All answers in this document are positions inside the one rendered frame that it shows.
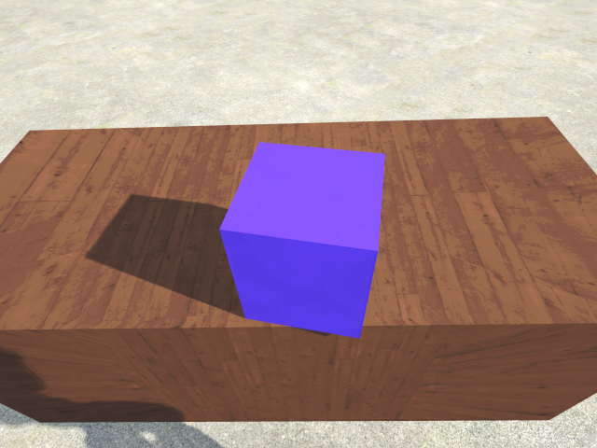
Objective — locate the carton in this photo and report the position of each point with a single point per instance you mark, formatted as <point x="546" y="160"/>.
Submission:
<point x="302" y="236"/>

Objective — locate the pedestal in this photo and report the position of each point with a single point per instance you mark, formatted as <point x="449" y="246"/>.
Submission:
<point x="118" y="304"/>

